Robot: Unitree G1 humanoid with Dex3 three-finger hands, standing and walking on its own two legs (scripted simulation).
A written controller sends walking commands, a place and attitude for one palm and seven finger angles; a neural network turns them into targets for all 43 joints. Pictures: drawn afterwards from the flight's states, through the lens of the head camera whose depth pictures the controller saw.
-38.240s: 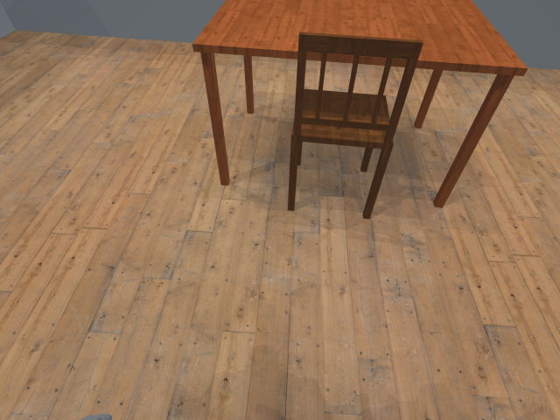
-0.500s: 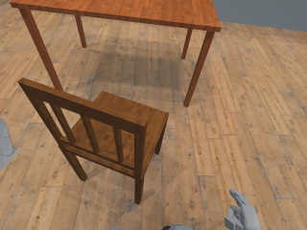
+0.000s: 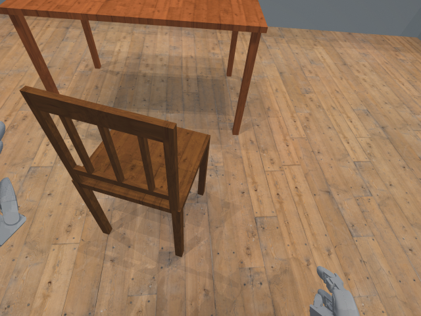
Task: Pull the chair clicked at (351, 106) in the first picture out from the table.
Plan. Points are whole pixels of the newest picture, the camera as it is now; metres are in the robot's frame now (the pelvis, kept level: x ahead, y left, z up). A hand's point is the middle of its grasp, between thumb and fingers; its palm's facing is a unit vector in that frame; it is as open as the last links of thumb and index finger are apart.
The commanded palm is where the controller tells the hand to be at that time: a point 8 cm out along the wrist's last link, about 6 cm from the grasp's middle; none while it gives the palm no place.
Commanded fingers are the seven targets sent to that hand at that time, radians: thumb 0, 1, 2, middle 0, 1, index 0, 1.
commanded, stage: stop stepping back and stand still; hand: left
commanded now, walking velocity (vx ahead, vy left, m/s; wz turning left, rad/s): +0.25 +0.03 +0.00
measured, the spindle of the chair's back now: (112, 155) +0.54 +0.29 -0.10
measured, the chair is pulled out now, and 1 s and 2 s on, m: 0.65 0.65 0.65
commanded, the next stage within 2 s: let the arm hang, fingers relaxed in 0.94 s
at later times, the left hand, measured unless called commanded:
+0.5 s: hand out of the picture +0.08 +0.24 +0.17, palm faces +0.48 -0.74 -0.47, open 7.4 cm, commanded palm +0.03 +0.27 +0.19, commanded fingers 0.00 0.90 0.90 -0.20 -0.30 -0.20 -0.30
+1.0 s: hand out of the picture +0.07 +0.24 +0.18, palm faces +0.48 -0.73 -0.48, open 7.4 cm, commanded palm +0.01 +0.27 +0.19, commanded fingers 0.00 0.90 0.90 -0.20 -0.30 -0.20 -0.30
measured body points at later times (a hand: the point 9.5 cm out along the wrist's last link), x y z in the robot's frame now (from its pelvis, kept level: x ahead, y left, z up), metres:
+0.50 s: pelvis -0.10 -0.03 -0.01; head -0.14 -0.03 +0.44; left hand +0.05 +0.27 +0.20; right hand +0.04 -0.26 -0.10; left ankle -0.04 +0.10 -0.72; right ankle -0.06 -0.13 -0.74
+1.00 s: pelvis -0.11 -0.03 +0.00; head -0.12 -0.03 +0.45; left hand +0.04 +0.27 +0.20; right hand +0.04 -0.25 -0.10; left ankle -0.11 +0.09 -0.70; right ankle -0.07 -0.13 -0.73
